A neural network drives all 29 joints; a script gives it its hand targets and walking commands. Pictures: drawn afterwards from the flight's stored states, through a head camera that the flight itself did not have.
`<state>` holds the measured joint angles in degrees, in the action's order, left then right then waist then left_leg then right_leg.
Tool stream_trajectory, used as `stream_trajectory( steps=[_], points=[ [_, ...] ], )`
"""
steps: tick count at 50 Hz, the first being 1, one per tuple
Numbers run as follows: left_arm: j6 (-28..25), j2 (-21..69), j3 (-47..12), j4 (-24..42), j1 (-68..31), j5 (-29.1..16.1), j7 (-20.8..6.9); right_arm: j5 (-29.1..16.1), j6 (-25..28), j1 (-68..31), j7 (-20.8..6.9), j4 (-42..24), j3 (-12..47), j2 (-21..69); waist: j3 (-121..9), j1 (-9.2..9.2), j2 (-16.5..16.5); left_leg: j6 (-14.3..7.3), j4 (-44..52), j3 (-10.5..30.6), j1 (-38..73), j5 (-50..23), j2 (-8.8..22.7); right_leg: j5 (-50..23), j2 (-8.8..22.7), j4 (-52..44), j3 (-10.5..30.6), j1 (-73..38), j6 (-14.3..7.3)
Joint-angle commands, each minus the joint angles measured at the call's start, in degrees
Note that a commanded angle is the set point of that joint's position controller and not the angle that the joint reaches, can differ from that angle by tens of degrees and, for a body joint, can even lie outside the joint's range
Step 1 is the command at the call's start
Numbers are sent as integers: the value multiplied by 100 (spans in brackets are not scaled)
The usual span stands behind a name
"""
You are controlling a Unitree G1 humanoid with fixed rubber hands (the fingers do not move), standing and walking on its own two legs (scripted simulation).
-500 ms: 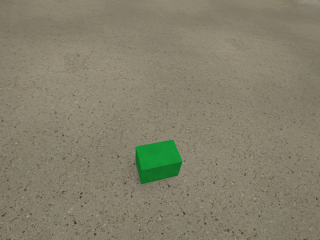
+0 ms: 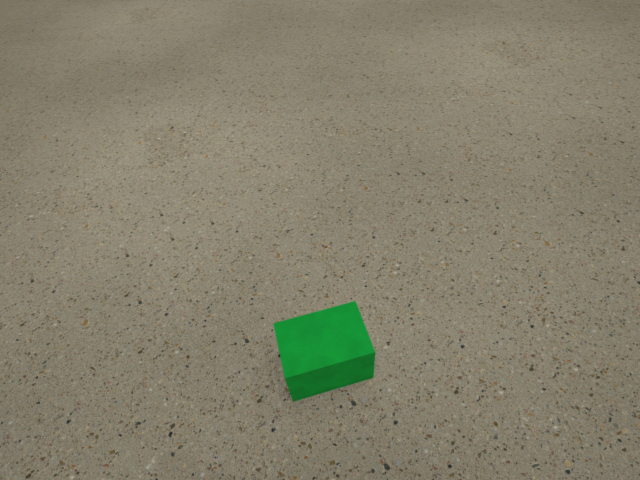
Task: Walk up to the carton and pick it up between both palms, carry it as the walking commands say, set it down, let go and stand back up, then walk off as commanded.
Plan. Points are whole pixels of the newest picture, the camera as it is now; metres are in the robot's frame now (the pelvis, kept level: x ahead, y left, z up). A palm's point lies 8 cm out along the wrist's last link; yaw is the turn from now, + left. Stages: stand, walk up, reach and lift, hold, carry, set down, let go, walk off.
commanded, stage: walk up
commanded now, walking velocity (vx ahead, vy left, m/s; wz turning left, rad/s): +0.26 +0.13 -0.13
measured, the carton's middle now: (324, 351) +0.62 +0.05 -0.69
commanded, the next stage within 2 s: none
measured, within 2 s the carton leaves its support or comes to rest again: neither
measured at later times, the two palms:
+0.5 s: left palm out of the picture +0.02 +0.30 -0.15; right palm out of the picture +0.12 -0.17 -0.13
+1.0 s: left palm out of the picture +0.10 +0.26 -0.13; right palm out of the picture +0.04 -0.24 -0.15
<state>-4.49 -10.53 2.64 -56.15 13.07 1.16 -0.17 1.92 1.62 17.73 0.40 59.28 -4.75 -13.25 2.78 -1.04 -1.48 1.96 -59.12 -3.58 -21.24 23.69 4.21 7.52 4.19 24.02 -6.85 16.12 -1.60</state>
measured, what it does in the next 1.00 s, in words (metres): steps on the spot: left foot, then right foot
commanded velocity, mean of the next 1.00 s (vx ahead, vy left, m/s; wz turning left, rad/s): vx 0.11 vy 0.00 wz -0.02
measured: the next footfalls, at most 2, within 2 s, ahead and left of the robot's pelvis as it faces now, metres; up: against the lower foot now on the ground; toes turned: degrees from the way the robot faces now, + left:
left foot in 0.46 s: +0.14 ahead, +0.19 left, +0.00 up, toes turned +5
right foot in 0.96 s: +0.11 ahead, -0.11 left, +0.00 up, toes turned -9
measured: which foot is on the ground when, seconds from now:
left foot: up 0.00-0.44, down 0.46-0.96, up 0.98-1.00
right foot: down 0.00-0.44, up 0.46-0.94, down 0.96-1.00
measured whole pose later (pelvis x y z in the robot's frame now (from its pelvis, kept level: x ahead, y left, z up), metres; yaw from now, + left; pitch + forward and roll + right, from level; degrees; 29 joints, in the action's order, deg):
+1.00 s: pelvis +0.05 +0.01 -0.01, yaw -3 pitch -1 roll +0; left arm 1.3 -11.6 2.4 -56.5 15.3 0.5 0.7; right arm 1.0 -2.0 16.6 1.2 59.2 -2.9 -14.0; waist 0.6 -1.1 -1.9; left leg 1.8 -30.8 -2.6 -17.7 17.0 5.7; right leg 12.5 1.8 27.1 -1.1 12.9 1.1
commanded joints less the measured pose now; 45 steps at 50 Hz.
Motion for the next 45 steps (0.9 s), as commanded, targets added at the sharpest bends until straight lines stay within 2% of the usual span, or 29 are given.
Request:
stream_trajectory(
  steps=[1, 2, 4, 5, 7, 8, 9, 10, 11, 12, 14, 15, 17, 18, 20, 21, 22, 23, 24, 25, 27, 29, 33, 34, 39, 41, 43, 44, 45],
  points=[
    [-10, -769, 151, -28, 747, -20, 71, 49, -291, 692, -92, 120, -67, -156, -331, -53, 808, -5, -201, 422, -375, -1002, 128, -1024, 1310, -1083, 1716, -532, 90],
    [26, -739, 157, -16, 701, -38, 66, 31, -320, 507, -129, 42, -35, -128, -205, -21, 985, 24, -186, 336, -451, -1262, 98, -406, 1152, -1239, 1492, -396, 164],
    [41, -745, 166, -56, 755, -28, 58, -1, -376, 243, -174, -42, -43, -206, -145, 10, 1184, 45, -74, 233, -583, -1499, 80, 502, 1163, -1486, 1336, -364, 63],
    [40, -705, 175, -41, 751, -30, 60, -5, -379, 170, -187, -104, -28, -206, 27, 5, 1292, 91, 29, 217, -694, -1670, 105, 600, 1145, -1578, 1323, -272, 79],
    [79, -628, 166, -148, 1060, -14, 88, 7, -393, -157, -203, -308, -10, -200, 187, 95, 1199, 162, 286, 235, -857, -1609, 154, 1066, 1246, -1660, 1471, -247, -24],
    [69, -654, 146, -166, 1179, -21, 98, -8, -396, -182, -194, -290, -21, -250, 208, 144, 1239, 183, 399, 270, -991, -1625, 151, 1102, 1277, -1639, 1520, -489, 77],
    [53, -635, 153, -180, 1275, 1, 113, -16, -376, -341, -183, -398, -5, -209, 191, 200, 1263, 228, 694, 214, -1096, -1488, 199, 1171, 1345, -1720, 1526, -588, -167],
    [57, -659, 150, -215, 1333, -5, 130, 18, -346, -292, -167, -336, -29, -214, 130, 195, 1096, 228, 677, 230, -990, -1467, 202, 1001, 1414, -1672, 1491, -654, -180],
    [45, -722, 153, -218, 1423, -8, 122, 11, -334, -278, -147, -306, -8, -204, 74, 251, 1254, 237, 846, 215, -947, -1427, 153, 1048, 1311, -1632, 1385, -724, -96],
    [54, -753, 147, -188, 1284, 15, 104, 12, -322, -307, -145, -320, 7, -202, 112, 237, 1446, 232, 1037, 149, -866, -1426, 160, 1099, 1255, -1662, 1263, -616, -189],
    [90, -733, 119, -231, 1481, 57, 140, 8, -301, -537, -132, -470, 8, -172, 320, 363, 1366, 266, 1540, 57, -1002, -1155, 133, 1156, 1349, -1708, 1344, -687, -377],
    [90, -677, 76, -246, 1481, 58, 137, -3, -251, -610, -119, -498, 69, -17, 305, 394, 1361, 242, 1993, -4, -823, -1057, 61, 1108, 1249, -1670, 1248, -698, -403],
    [159, -762, 96, -390, 1407, 86, 121, -12, -123, -656, -165, -610, 164, 141, 151, 309, 1862, 270, 2727, -282, -176, -566, -146, 1203, 655, -1283, 684, -603, -470],
    [185, -797, 114, -487, 1532, 82, 112, -25, -61, -478, -139, -523, 147, 75, -59, 301, 1735, 249, 2898, -415, 226, -691, -276, 1169, 628, -1092, 714, -501, -480],
    [258, -702, 74, -459, 1478, 22, 133, -43, 38, 284, -40, -257, 14, -156, -408, -21, 665, 160, 3605, -556, 1684, -820, -457, 1613, 447, -91, 583, 74, -325],
    [270, -484, -13, -360, 1401, -6, 153, -13, 80, 800, -2, -86, -83, -507, -444, -296, -347, 73, 3941, 169, 2110, -820, 217, 1806, 240, 572, 335, 682, -154],
    [294, -199, -100, -44, 1230, -59, 170, 104, 120, 1112, 51, -169, -165, -1116, -368, -450, -2060, -264, 4806, 2087, 2089, -889, 1807, 2613, -208, 2022, 58, 1462, 161],
    [461, -164, -40, -58, 1178, -75, 207, 42, 122, 250, 141, -356, 81, -770, 163, 48, -1371, -609, 4896, 2215, 818, -2693, 2238, 2314, 57, 2118, 682, 810, 352],
    [573, -94, -47, -168, 1240, -131, 202, -166, 128, -252, 169, -586, 93, -671, 336, 210, -896, -799, 4657, 1626, 369, -3942, 1965, 2172, 7, 2214, 619, 432, 422],
    [617, -268, 53, -183, 1142, -150, 193, -145, 106, -353, 149, -379, 164, -386, 317, 273, -969, -906, 4463, 1015, 129, -3988, 1338, 1885, 18, 2220, 740, 9, 411],
    [666, -289, 70, -335, 1397, -89, 192, -79, 74, -485, 140, -325, 222, -268, 100, 413, -1200, -726, 4428, 583, 372, -3521, 909, 1534, -56, 2439, 655, 146, 416],
    [741, -441, 125, -407, 1484, -33, 188, -69, 72, -377, 188, -408, 134, -443, -369, 390, -885, -743, 4395, 729, 790, -3229, 1030, 1358, -184, 2547, 633, 154, 426],
    [891, -537, 212, -89, 844, 57, 182, -64, -40, 134, 312, -410, -64, -901, -134, 60, -624, -1178, 4390, 1518, 1358, -2693, 1915, 1744, -162, 3151, 883, 1299, 549],
    [902, -505, 236, 0, 651, 84, 144, -65, -89, 279, 344, -392, -80, -910, -87, -29, -504, -1218, 4385, 1493, 1329, -2585, 1984, 1713, -86, 3323, 1009, 1456, 583],
    [871, -479, 194, 211, 436, -39, 2, 48, -142, 80, 290, -487, -41, -779, -329, -62, -992, -1104, 4532, 1070, 1230, -1277, 1460, 1635, -203, 2518, 731, 1160, 627],
    [865, -434, 170, 273, 432, -52, -6, 32, -157, 4, 257, -491, -39, -871, -278, -78, -1072, -1106, 4456, 925, 1003, -1415, 1446, 1628, -198, 1959, 533, 817, 580],
    [790, -390, 114, 127, 625, -93, 10, 45, -229, -186, 177, -503, -25, -834, -236, 15, -1191, -956, 4314, 848, 705, -1164, 1223, 1446, -400, 1046, 338, 163, 517],
    [705, -299, 77, -1, 913, -138, 66, -43, -240, -309, 124, -426, 50, -657, -302, 233, -1259, -791, 4157, 662, 360, -809, 908, 776, -445, 292, 265, -570, 419],
    [584, -353, 41, -53, 1082, -121, 97, -130, -259, -236, 80, -267, 114, -460, -302, 372, -878, -601, 3916, 416, 116, -515, 588, 61, -312, -542, 401, -1060, 368]
  ],
)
